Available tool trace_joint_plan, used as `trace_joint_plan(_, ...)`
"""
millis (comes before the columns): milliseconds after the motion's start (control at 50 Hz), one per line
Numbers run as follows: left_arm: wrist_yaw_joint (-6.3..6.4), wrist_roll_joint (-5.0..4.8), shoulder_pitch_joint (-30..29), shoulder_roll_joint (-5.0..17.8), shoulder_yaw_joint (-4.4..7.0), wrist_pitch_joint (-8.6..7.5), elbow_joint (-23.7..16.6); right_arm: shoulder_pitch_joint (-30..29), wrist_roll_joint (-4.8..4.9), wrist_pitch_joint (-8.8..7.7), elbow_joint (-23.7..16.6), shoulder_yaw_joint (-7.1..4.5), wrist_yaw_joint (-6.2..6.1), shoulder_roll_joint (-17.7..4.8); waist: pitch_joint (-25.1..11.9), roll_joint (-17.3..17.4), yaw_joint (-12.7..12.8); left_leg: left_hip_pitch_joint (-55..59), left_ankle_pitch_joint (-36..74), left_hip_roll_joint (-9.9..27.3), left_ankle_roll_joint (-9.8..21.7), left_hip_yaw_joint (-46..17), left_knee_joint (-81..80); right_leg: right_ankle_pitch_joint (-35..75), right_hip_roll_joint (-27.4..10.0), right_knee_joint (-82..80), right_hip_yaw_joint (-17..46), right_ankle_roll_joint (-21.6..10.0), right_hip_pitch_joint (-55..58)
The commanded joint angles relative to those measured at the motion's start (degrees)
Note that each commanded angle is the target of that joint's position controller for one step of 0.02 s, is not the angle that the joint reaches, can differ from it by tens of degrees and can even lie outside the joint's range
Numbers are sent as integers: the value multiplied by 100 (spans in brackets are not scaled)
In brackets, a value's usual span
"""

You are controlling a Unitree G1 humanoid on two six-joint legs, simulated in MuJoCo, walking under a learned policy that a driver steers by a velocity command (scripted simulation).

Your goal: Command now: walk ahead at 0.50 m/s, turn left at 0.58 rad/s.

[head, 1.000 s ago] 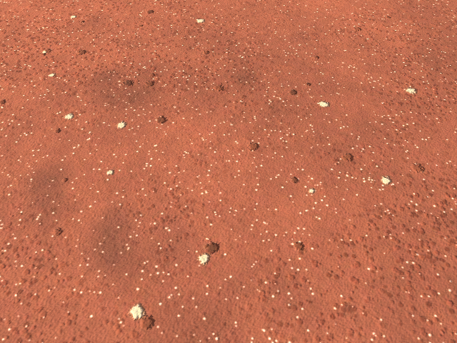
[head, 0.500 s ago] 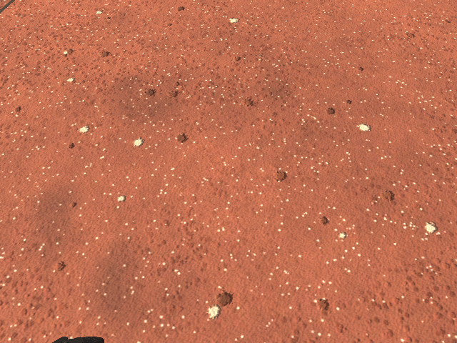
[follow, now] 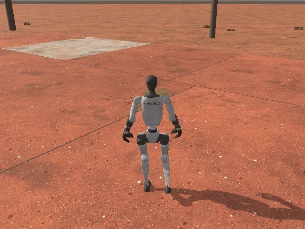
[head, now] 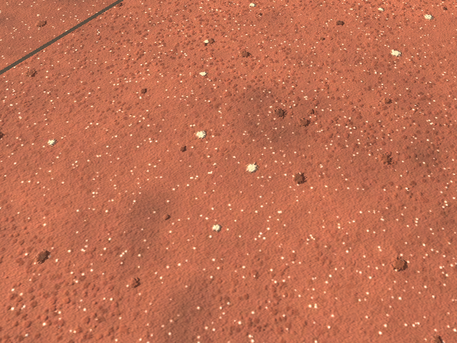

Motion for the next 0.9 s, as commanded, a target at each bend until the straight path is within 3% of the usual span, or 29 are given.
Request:
trace_joint_plan(20, 37, 117, 10, 789, 191, -98, -500, 98, -105, -146, -424, -222, -77, -748, -877, 267, 13, 1664, 902, 1557, 1166, -2442, -1757, 557, -379, -326, 373, 52, -1403)
trace_joint_plan(60, 22, 137, 180, 592, 131, 20, -346, 131, -84, -196, -275, -168, -128, -637, -844, 227, 66, 1337, 1646, 1514, 1177, -1847, -1881, 826, -427, -713, 176, 226, -1253)
trace_joint_plan(100, 17, 129, -138, 419, 57, 74, -401, 280, -83, -223, -98, -164, -181, -698, -635, 271, -56, 1203, 1930, 1397, 1064, -1356, -2018, 1514, -464, -1340, 77, 346, -1384)
trace_joint_plan(160, -44, 61, -666, 291, -21, 50, -463, 428, -83, -233, 87, -136, -212, -722, -445, 353, -316, 1185, 1535, 1162, 740, -772, -2116, 2819, -377, -2541, -33, 286, -1213)
trace_joint_plan(220, -133, -33, -1143, 264, -56, 15, -582, 686, -81, -267, 312, -152, -194, -845, -215, 359, -564, 1433, 930, 1374, 663, -693, -2284, 3409, -241, -3254, -104, 140, -1137)
trace_joint_plan(300, -281, -66, -1478, 325, -43, 4, -781, 894, -66, -200, 597, -193, -193, -887, 8, 286, -643, 2515, 1379, 1791, 602, -593, -2058, 2688, -100, -3682, -31, -172, -1741)
trace_joint_plan(340, -350, -49, -1392, 353, -25, 4, -836, 863, -46, -131, 654, -223, -233, -936, -84, 339, -529, 2916, 2272, 1896, 480, -459, -1713, 2121, 39, -3771, -107, -353, -1682)
trace_joint_plan(360, -358, -34, -1163, 427, 15, 16, -810, 771, -56, -101, 634, -238, -260, -987, -274, 429, -378, 2988, 3271, 1860, 390, -341, -1380, 1855, 199, -3778, -255, -455, -1315)
trace_joint_plan(380, -341, -12, -738, 575, 100, 37, -724, 694, -72, -59, 603, -249, -294, -1037, -625, 508, -142, 3006, 4400, 1767, 293, -197, -776, 1670, 429, -3748, -463, -574, -679)
trace_joint_plan(400, -300, -1, 28, 803, 243, 56, -543, 596, -82, -1, 546, -221, -340, -997, -1113, 405, 291, 2716, 5002, 1527, 113, 89, 310, 1890, 648, -3922, -586, -749, 426)
trace_joint_plan(420, -238, -6, 904, 1196, 371, 97, -435, 682, -179, -15, 403, -131, -407, -836, -1787, -68, 618, 1493, 3650, 1330, -121, 261, 1946, 2280, -128, -3795, 577, -1115, 2142)
trace_joint_plan(440, -247, -54, 1145, 1603, 468, 90, -415, 1381, -242, -153, 240, 65, -304, -210, -2407, -1516, 180, -1021, -1090, 91, -586, 106, 4027, 1115, -1435, -4244, 3618, -2207, 4185)
trace_joint_plan(460, -234, -116, 1278, 1003, 324, 100, -418, 959, -125, -322, 277, 35, -222, -574, -2591, -1035, 531, -1788, -2092, 129, -549, -744, 4575, 351, -1504, -4912, 4400, -2137, 4557)
trace_joint_plan(480, -191, -64, 982, 863, 276, 118, -478, 388, 81, -448, 66, -25, -148, -815, -1784, -732, 594, -2197, -1659, 434, -470, -797, 4552, 465, -1383, -5055, 3619, -1904, 3994)
trace_joint_plan(500, -164, -24, 686, 847, 271, 134, -558, 63, 54, -528, -28, 10, -150, -763, -1320, -136, 479, -2122, -1286, 658, -430, -703, 4196, 951, -1178, -5107, 3076, -1772, 3247)
trace_joint_plan(520, -151, -6, 419, 766, 243, 149, -610, -99, -77, -559, -74, -14, -171, -753, -900, 144, 288, -1962, -1070, 804, -478, -642, 3694, 1646, -1001, -5207, 2675, -1733, 2533)
trace_joint_plan(540, -126, 52, 270, 683, 204, 147, -677, -35, -143, -530, -92, -41, -183, -754, -829, 5, 95, -1595, -920, 915, -528, -660, 3423, 2173, -838, -5322, 2404, -1726, 2080)
trace_joint_plan(600, -55, 8, 126, 700, 212, 164, -684, 212, -191, -386, -39, -2, -206, -572, -661, -226, -138, -1294, -858, 962, -817, -481, 2707, 2858, -622, -5528, 1930, -1797, 1331)
trace_joint_plan(680, 71, -48, 296, 919, 289, 225, -545, -560, -200, -355, -212, 111, -223, -299, -452, -301, 104, -872, 640, 733, -1048, -305, 1035, 2699, -152, -5546, 1321, -1474, 623)
trace_joint_plan(720, 110, -64, 514, 929, 298, 281, -453, -959, -148, -401, -274, 125, -189, -263, -489, -360, 295, -484, 1347, 521, -1060, -270, 346, 2411, -70, -5444, 1337, -1309, 534)
trace_joint_plan(780, 132, -114, 760, 896, 303, 348, -335, -1236, -62, -461, -351, 57, -142, -413, -519, -441, 359, -304, 1375, 421, -962, -471, -203, 1952, -234, -5115, 1805, -1188, 943)
trace_joint_plan(820, 144, -100, 732, 869, 311, 380, -324, -1140, -39, -499, -330, -24, -125, -561, -533, -568, 240, -180, 983, 449, -799, -595, -386, 1869, -395, -4782, 2169, -1085, 1309)
trace_joint_plan(860, 131, -70, 591, 759, 291, 408, -364, -546, -44, -541, -181, -136, -154, -706, -705, -648, -119, 657, 754, 473, -529, -468, -689, 2139, -279, -4235, 2228, -908, 1296)
trace_joint_plan(880, 100, -27, 569, 497, 196, 390, -428, 70, -127, -566, -112, -220, -195, -890, -1257, -463, -429, 1787, 620, 926, -247, -784, -637, 2075, 6, -3262, 1958, -730, 989)
trace_joint_plan(900, 87, -38, 1018, 114, 75, 351, -547, 761, -242, -540, -58, -333, -239, -1321, -2126, 593, -482, 3768, -42, 2154, 406, -2440, -674, 732, 693, -1445, 1233, -360, -451)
